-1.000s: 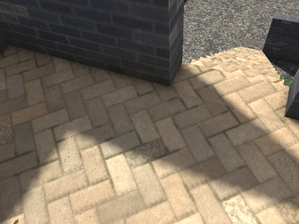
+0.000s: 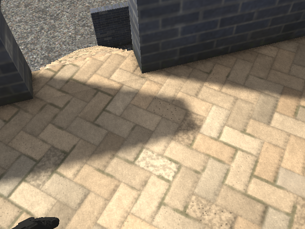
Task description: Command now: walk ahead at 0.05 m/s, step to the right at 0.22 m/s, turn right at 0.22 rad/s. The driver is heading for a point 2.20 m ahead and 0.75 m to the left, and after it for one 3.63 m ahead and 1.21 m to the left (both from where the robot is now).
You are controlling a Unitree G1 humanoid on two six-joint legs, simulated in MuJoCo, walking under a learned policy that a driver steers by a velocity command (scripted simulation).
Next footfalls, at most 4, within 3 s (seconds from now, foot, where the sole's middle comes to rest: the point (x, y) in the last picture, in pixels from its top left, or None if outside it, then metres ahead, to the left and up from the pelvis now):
0.46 left None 0.08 -0.01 -0.77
0.68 right None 0.14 -0.27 -0.77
1.16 left None -0.16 0.05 -0.77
1.68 right None -0.14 -0.13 -0.77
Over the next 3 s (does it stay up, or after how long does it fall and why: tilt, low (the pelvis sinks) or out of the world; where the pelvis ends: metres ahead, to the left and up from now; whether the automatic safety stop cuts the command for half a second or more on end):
stays up -0.24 -0.05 0.00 its command is cut before an obstacle from the start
